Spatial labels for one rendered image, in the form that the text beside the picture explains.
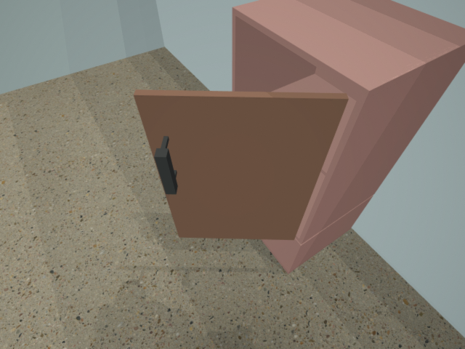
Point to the handle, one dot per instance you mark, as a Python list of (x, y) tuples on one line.
[(166, 171)]

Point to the cupboard door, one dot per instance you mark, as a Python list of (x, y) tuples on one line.
[(247, 162)]

